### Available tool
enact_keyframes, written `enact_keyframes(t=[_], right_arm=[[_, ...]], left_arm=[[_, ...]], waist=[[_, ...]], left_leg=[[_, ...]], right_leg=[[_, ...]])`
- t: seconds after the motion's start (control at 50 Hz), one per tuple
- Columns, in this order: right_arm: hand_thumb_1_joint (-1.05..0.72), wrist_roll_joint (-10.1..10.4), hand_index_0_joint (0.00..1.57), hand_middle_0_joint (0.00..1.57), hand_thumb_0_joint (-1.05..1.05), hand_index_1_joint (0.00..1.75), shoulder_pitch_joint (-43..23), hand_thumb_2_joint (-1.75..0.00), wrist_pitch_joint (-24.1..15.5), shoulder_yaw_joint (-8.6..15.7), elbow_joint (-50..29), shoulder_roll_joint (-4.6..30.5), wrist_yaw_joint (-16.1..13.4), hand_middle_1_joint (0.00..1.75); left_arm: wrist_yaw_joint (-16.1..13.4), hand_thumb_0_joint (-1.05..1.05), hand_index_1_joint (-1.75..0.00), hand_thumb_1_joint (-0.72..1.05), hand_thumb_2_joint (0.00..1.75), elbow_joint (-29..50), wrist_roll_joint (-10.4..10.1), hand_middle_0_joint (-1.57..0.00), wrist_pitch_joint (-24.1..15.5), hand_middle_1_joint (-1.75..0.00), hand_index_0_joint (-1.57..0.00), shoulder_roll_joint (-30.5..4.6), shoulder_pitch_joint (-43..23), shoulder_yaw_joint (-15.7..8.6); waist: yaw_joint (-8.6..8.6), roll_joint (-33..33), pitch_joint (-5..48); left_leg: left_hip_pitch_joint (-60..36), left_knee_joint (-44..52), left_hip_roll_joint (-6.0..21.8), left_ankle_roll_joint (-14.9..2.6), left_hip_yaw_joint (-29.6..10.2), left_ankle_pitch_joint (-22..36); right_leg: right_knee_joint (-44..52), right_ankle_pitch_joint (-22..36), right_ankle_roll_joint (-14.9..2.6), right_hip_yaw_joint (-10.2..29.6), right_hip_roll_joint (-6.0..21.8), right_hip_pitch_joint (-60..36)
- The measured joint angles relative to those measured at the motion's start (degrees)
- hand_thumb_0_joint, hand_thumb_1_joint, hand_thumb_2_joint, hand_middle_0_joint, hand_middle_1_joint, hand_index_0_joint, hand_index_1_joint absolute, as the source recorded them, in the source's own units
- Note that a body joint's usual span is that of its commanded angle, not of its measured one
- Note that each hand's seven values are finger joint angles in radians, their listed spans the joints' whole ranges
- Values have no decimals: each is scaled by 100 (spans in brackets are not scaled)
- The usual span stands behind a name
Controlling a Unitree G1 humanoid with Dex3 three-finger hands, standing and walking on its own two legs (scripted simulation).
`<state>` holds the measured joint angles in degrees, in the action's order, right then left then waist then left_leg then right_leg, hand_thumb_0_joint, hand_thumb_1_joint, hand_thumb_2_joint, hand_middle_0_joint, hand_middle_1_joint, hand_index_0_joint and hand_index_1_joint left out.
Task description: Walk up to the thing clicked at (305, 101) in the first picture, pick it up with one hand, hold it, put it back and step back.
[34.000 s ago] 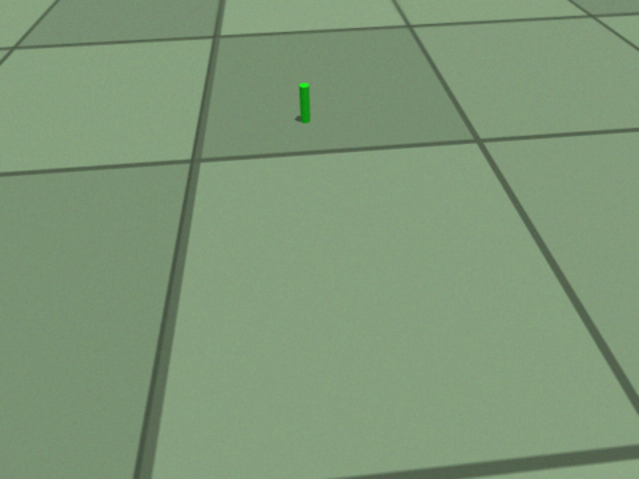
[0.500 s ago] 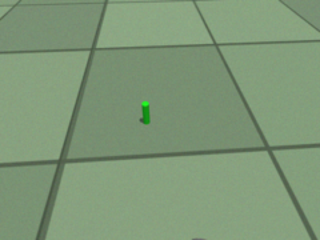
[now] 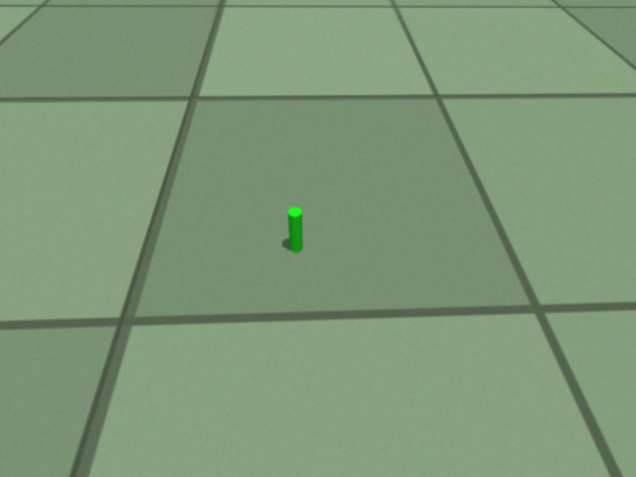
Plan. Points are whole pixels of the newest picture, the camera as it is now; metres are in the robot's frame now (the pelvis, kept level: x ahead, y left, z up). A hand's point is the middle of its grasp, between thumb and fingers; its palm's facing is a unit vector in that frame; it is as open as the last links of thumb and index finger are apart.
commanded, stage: step back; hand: left
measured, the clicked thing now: (295, 230) +1.06 +0.12 -0.66
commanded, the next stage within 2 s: stand in 0.30 s
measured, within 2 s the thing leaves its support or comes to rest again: neither
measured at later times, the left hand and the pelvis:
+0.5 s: hand out of the picture +0.12 +0.25 -0.14, palm faces -0.02 -0.94 -0.33, open 7.4 cm; pelvis +0.01 +0.00 +0.01, yaw -1 degrees
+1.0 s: hand out of the picture +0.05 +0.24 -0.14, palm faces -0.05 -0.94 -0.34, open 7.4 cm; pelvis -0.02 -0.01 +0.02, yaw -1 degrees
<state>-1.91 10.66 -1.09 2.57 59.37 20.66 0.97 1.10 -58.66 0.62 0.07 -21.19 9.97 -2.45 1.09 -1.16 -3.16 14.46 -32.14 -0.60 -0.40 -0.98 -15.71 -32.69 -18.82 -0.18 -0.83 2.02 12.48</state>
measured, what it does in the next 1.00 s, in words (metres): stands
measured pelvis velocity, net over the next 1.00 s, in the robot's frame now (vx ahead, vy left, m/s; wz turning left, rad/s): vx -0.02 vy -0.01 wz -0.01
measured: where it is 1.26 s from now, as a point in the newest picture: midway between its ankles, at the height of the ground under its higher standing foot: outside the picture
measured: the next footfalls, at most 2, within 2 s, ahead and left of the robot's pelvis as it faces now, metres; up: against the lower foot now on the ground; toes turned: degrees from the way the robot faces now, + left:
none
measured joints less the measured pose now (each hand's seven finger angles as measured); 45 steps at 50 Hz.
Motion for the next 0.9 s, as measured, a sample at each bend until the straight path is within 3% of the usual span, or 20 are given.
enact_keyframes(t=[0.08,0.3,0.44,0.66,0.9], right_arm=[[-91,49,20,21,1,30,-209,-90,14,-81,41,-125,-11,30],[-91,100,20,21,1,30,-753,-90,21,-83,117,-189,-53,30],[-91,165,20,21,1,30,-872,-90,31,-166,259,-154,-56,30],[-91,157,20,21,1,30,-785,-90,68,-198,554,-104,-18,30],[-91,115,20,21,1,30,-411,-90,100,-186,737,-63,36,30]], left_arm=[[-35,1,-30,90,90,-102,-23,-20,-97,-30,-20,-29,-134,22],[-101,0,-30,90,90,-181,-22,-20,-125,-30,-20,18,-544,79],[-112,0,-30,90,90,-342,-72,-20,-89,-30,-20,103,-666,187],[-52,0,-30,90,90,-578,-34,-20,-71,-30,-20,173,-615,257],[-20,0,-30,90,90,-696,-18,-20,-54,-30,-20,112,-315,261]], waist=[[-20,28,-12],[-34,113,-52],[-74,113,-109],[-129,110,-95],[-151,149,-4]], left_leg=[[-88,47,95,30,-17,-55],[-277,196,63,10,44,-66],[-606,773,43,25,62,259],[-804,1376,78,78,67,717],[-619,1409,119,119,40,859]], right_leg=[[340,188,131,-17,-88,-209],[426,150,153,37,-51,-353],[930,440,171,49,-29,-641],[1422,847,134,51,-65,-781],[1390,949,85,29,-108,-569]])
